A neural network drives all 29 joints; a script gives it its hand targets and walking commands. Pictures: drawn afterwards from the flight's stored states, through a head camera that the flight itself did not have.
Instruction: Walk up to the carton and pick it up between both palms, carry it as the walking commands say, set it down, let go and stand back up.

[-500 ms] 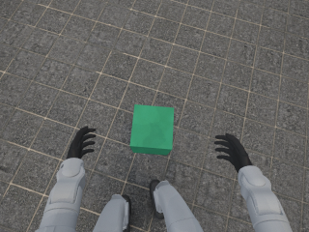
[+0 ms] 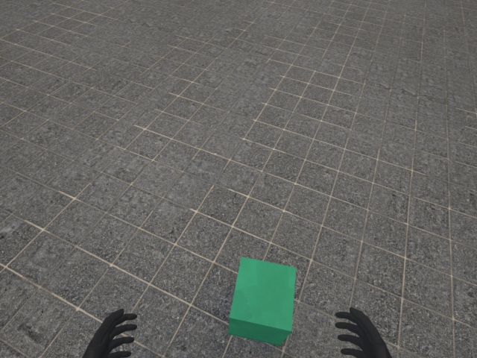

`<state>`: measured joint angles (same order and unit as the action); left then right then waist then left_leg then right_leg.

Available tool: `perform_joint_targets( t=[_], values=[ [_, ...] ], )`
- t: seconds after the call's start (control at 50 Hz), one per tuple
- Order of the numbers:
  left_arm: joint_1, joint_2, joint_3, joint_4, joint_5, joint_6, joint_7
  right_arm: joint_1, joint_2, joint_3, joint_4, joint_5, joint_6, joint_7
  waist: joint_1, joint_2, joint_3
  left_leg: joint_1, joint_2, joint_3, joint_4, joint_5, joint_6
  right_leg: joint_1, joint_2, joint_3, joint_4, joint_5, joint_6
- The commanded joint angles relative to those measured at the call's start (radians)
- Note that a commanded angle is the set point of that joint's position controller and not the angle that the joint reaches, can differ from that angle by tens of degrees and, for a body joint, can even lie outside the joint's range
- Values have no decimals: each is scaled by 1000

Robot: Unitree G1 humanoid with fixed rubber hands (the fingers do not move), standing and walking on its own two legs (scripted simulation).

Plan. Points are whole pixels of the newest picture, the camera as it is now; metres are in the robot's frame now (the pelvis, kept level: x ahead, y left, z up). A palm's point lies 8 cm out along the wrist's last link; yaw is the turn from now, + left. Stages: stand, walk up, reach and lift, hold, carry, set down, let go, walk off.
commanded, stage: let go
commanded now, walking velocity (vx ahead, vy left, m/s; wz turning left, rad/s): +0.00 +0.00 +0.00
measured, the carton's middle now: (260, 302) +0.41 -0.10 -0.65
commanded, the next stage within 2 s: stand in 0.36 s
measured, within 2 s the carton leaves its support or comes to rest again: neither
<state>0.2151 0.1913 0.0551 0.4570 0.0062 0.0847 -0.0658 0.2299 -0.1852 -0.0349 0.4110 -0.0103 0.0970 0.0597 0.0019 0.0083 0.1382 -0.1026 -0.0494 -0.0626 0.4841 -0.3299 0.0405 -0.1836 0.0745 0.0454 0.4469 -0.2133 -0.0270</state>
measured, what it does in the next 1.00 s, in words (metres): stands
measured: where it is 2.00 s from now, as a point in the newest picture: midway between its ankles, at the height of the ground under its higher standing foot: outside the picture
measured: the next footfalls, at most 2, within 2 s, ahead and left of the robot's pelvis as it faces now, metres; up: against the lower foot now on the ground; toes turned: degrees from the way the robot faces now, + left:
none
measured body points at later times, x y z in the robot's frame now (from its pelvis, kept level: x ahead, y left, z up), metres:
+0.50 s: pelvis +0.03 +0.03 -0.01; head +0.02 +0.03 +0.44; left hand +0.18 +0.28 -0.10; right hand +0.18 -0.23 -0.10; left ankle -0.04 +0.09 -0.74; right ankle +0.02 -0.10 -0.74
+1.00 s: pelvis +0.00 +0.01 +0.00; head -0.07 +0.00 +0.44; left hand +0.08 +0.30 -0.11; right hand +0.07 -0.27 -0.12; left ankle -0.04 +0.09 -0.74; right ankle +0.02 -0.10 -0.74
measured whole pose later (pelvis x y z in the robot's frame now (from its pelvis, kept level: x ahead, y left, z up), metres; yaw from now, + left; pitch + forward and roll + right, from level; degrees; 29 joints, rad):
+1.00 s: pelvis +0.00 +0.01 +0.00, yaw +0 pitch -3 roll +0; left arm 0.33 0.27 0.08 0.85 0.04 -0.01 0.01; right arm 0.35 -0.29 -0.07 0.82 -0.05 -0.03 -0.02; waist 0.01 0.03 -0.11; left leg -0.09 -0.09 -0.04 0.47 -0.32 0.07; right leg -0.21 0.03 0.07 0.52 -0.25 -0.01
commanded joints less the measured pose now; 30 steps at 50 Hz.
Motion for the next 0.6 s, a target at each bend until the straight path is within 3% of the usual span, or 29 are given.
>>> perform_joint_targets(
  t=[0.0,0.16,0.24,0.34,0.36,0.4,0.48,0.58],
  values=[
    [-61,100,25,-170,-5,-31,4,-27,-134,-71,-134,-16,-23,0,-11,9,-191,-158,68,6,-138,259,-52,297,-40,-6,-6,250,36],
    [-23,113,19,-143,-20,-41,48,-37,-179,-73,-96,-10,14,-24,32,58,-199,-51,100,-5,-80,593,-83,203,-25,-20,22,268,34],
    [-34,113,-30,-117,-66,-48,64,-28,-195,-47,-84,-1,53,-57,18,64,-216,-20,116,-16,-31,702,-90,97,-12,-23,52,273,31],
    [-12,125,-34,-81,-79,-58,75,-45,-157,-2,-76,15,55,-67,32,63,-252,36,124,-45,13,829,-95,-23,-9,-48,81,273,37],
    [31,224,32,68,37,-67,84,-14,-297,-89,35,-20,-6,-87,-13,110,-397,31,125,-43,24,776,-104,44,-91,2,106,459,16],
    [26,260,37,97,53,-80,88,-11,-289,-88,61,-25,-51,-93,-6,53,-397,20,115,-41,23,734,-95,83,-112,13,130,544,-5],
    [-6,226,41,156,46,-102,87,-8,-269,-89,127,-32,-100,-92,-15,15,-327,-5,123,-69,-10,711,-67,42,-114,19,112,468,5],
    [-7,233,56,198,43,-113,88,-4,-277,-99,172,-35,-132,-97,-3,23,-192,-78,133,-112,-83,582,-51,-15,-114,38,85,298,0]
  ],
)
